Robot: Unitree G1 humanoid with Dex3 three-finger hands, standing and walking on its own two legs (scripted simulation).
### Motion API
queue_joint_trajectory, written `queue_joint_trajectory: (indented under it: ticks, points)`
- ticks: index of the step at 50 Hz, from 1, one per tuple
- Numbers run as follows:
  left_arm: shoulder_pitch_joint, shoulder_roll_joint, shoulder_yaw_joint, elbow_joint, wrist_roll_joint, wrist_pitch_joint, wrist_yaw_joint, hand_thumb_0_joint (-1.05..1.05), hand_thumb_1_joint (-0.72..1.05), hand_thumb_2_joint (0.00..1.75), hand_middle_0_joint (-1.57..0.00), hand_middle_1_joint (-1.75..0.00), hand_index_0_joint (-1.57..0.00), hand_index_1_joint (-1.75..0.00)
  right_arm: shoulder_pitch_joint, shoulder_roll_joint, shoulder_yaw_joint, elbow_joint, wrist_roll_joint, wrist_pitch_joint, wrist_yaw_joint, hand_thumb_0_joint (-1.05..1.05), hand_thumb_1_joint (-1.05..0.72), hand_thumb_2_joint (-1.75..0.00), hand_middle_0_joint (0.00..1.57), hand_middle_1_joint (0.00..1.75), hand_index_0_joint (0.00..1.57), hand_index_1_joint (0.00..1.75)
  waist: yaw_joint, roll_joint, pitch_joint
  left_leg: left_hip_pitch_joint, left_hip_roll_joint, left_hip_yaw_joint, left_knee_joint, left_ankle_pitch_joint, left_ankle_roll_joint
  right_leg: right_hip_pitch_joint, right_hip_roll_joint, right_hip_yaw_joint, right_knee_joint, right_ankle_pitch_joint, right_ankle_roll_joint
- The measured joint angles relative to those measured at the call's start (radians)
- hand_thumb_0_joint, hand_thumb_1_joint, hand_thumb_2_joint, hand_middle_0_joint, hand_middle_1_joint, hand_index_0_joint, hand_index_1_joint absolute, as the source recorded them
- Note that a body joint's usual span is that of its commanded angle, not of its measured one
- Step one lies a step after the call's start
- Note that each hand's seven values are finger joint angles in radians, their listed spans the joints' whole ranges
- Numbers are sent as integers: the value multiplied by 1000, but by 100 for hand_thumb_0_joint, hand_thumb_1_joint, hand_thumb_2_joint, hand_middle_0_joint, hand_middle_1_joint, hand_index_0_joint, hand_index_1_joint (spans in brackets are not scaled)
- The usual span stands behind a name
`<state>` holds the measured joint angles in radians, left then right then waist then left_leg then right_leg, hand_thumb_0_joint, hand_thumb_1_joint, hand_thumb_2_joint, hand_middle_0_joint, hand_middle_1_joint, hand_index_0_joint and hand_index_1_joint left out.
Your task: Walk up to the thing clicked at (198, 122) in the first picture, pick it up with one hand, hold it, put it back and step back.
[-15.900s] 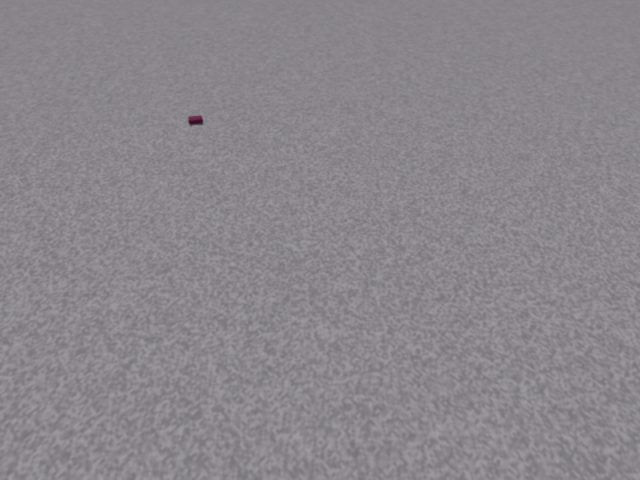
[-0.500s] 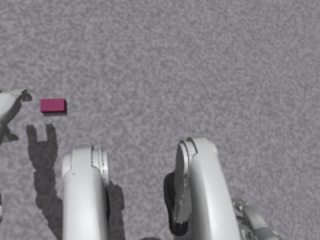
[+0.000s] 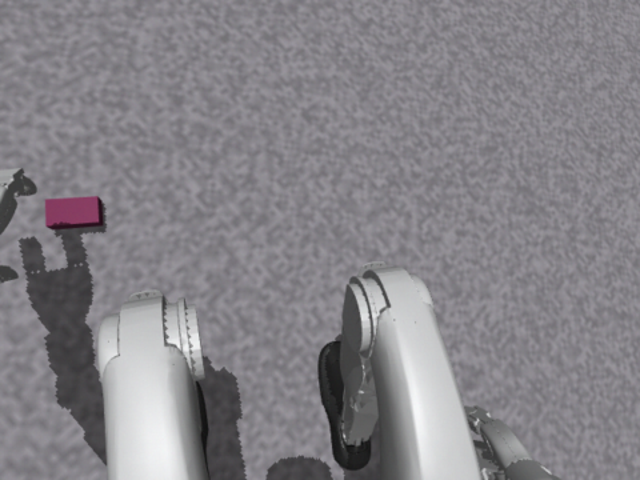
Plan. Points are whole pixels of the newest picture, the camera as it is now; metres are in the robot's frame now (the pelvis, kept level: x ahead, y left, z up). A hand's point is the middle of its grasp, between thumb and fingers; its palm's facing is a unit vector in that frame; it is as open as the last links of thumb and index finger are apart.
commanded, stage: rise first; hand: left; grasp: from above
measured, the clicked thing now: (75, 213) +0.47 +0.30 -0.30
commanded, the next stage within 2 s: approach in 1.70 s
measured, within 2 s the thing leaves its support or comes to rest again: neither
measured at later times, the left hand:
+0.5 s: hand (2, 233) +0.41 +0.34 -0.19, palm faces -0.45 -0.09 -0.89, open 12.1 cm
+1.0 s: hand (8, 219) +0.43 +0.34 -0.18, palm faces -0.46 -0.08 -0.88, open 12.4 cm
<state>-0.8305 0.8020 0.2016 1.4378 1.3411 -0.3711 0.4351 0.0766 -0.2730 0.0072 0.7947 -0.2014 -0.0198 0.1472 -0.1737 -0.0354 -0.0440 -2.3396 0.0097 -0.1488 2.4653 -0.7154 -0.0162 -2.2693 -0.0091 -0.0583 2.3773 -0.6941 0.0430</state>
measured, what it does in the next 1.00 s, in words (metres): stands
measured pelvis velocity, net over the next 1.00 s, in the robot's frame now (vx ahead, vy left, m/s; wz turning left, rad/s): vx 0.00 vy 0.00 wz -0.02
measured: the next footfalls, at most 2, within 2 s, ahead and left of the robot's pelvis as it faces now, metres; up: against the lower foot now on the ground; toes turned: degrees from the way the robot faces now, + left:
none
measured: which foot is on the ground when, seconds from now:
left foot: down 0.00-1.00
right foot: down 0.00-1.00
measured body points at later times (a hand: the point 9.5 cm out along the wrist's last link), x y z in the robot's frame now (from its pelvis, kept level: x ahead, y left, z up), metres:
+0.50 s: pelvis +0.00 +0.00 +0.00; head +0.24 +0.09 +0.37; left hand +0.43 +0.34 -0.14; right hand +0.09 -0.28 -0.11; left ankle +0.07 +0.13 -0.28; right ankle +0.10 -0.13 -0.28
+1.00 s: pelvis +0.00 +0.00 +0.00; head +0.24 +0.09 +0.37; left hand +0.45 +0.34 -0.13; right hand +0.07 -0.28 -0.11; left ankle +0.07 +0.13 -0.28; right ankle +0.10 -0.13 -0.28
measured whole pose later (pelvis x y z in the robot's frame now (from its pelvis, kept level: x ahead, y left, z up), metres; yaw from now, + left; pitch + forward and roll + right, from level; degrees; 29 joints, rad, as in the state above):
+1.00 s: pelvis +0.00 +0.00 +0.00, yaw -1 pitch +33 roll -9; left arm -0.90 0.84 0.18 1.48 1.35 -0.35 0.44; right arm 0.10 -0.28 0.06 0.78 -0.21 -0.03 0.16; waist -0.22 -0.04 -0.03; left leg -2.36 0.00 -0.17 2.49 -0.71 -0.01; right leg -2.27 -0.01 -0.07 2.38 -0.69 0.05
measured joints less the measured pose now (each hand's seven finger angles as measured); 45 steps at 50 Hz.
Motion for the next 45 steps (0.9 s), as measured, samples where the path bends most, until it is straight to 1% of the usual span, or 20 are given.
queue_joint_trajectory:
  ticks: [6, 13, 18, 21, 24, 32, 37, 45]
  points:
    - [-2, 9, 1, 3, -1, -9, -1, 0, -13, 68, -42, -67, -43, -66, -2, -1, 7, -2, -5, 0, 3, 0, -90, -89, 20, 30, 20, 30, -3, -3, 9, -2, -2, -3, 6, -2, 0, 2, 0, -2, 3, -3, 1]
    - [-3, 15, -2, 5, 7, -20, 13, 0, -15, 70, -41, -68, -41, -67, -7, 1, 12, 1, -9, 1, 6, 0, -90, -89, 20, 30, 20, 30, -4, -9, 8, -8, -2, -6, 14, -6, 2, -2, 1, -4, 7, -5, 3]
    - [-15, 16, -8, 20, 13, -13, 34, 0, -17, 71, -41, -68, -40, -68, -10, 4, 15, 1, -10, -4, 8, 0, -91, -89, 20, 30, 20, 30, -10, -13, 5, -12, -3, -6, 20, -7, 3, -4, 1, -4, 12, -6, 4]
    - [-23, 17, -10, 30, 21, -3, 39, 0, -17, 72, -40, -68, -40, -68, -13, 3, 18, -3, -10, -9, 9, 0, -91, -89, 20, 30, 20, 30, -15, -11, 7, -16, -4, -7, 22, -5, 4, -6, 1, -5, 12, -5, 6]
    - [-30, 15, -13, 31, 19, 10, 41, 0, -18, 73, -40, -68, -40, -69, -14, 4, 20, -6, -10, -13, 10, 0, -91, -89, 20, 30, 20, 30, -20, -11, 11, -16, -3, -6, 22, -4, 6, -6, 2, -4, 12, -4, 8]
    - [-48, 17, -20, 38, 9, 34, 24, 0, -21, 75, -39, -70, -38, -71, -4, 2, 30, -8, -6, -21, 12, 0, -91, -90, 20, 30, 20, 30, -32, -7, 16, -18, -3, -8, 20, -3, 6, -8, 3, -5, 9, -1, 8]
    - [-53, 20, -21, 35, 4, 35, 16, 0, -22, 76, -38, -72, -37, -73, 7, 0, 37, -8, -7, -17, 12, 0, -91, -90, 20, 30, 20, 30, -35, -4, 15, -19, -3, -10, 20, -5, 7, -7, 3, -7, 7, -2, 9]
    - [-77, 40, -29, 60, 6, 28, 6, 0, -24, 78, -36, -73, -36, -75, 18, -2, 52, -13, -8, -16, 13, 0, -91, -90, 20, 30, 20, 30, -47, -6, 19, -19, -5, -14, 23, -1, 4, -7, 4, -10, 8, 2, 7]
